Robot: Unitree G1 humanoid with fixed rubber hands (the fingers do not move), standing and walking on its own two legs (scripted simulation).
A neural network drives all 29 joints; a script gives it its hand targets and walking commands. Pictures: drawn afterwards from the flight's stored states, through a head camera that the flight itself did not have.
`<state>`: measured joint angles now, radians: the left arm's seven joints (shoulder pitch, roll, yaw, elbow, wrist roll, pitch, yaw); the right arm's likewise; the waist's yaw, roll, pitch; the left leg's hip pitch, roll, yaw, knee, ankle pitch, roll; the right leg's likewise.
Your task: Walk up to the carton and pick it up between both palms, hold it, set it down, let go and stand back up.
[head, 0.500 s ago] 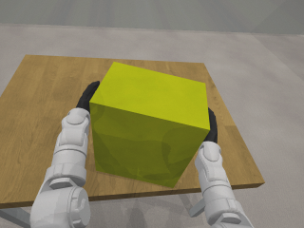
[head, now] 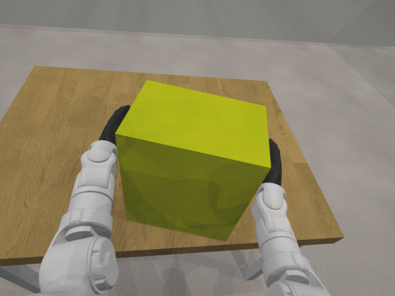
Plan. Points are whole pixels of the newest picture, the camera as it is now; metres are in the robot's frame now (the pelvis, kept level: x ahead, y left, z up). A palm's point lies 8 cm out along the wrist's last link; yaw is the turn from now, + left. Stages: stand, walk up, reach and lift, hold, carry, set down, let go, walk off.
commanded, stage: set down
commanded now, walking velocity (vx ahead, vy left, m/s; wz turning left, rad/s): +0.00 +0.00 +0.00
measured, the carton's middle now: (190, 167) +0.39 -0.02 +0.03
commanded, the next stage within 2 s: none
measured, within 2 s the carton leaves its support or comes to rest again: rests again in 0.90 s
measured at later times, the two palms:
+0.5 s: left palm (111, 142) +0.42 +0.15 +0.08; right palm (269, 178) +0.33 -0.18 +0.06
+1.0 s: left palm (113, 149) +0.43 +0.15 +0.04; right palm (262, 185) +0.34 -0.18 +0.03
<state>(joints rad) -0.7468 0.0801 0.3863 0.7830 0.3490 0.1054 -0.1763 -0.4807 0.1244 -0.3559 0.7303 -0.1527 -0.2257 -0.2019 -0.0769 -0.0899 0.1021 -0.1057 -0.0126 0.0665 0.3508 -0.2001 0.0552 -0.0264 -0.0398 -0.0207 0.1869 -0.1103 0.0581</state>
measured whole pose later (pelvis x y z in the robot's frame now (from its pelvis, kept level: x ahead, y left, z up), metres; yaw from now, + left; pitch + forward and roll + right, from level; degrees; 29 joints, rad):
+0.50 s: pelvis -0.01 +0.00 +0.00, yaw +0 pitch -3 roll -2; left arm -0.78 0.06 0.45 0.80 0.39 0.06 -0.20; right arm -0.51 0.13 -0.42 0.76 -0.22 -0.30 -0.20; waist -0.07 -0.08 0.14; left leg -0.11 -0.01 0.07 0.35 -0.19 0.06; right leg -0.04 -0.05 -0.04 0.20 -0.11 0.06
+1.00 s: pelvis +0.00 +0.00 +0.00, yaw +0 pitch +2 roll -2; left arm -0.75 0.12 0.35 0.90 0.30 -0.04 -0.14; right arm -0.51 0.09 -0.32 0.89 -0.14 -0.36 -0.23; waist -0.07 -0.06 0.10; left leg -0.22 0.00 0.08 0.39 -0.21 0.05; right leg -0.14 -0.04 -0.04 0.24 -0.13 0.05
